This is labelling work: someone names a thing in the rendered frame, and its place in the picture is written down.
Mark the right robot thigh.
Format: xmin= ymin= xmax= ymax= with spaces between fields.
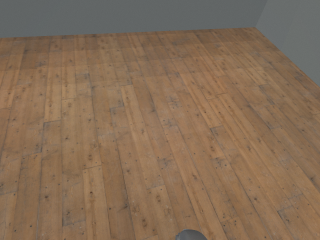
xmin=175 ymin=229 xmax=208 ymax=240

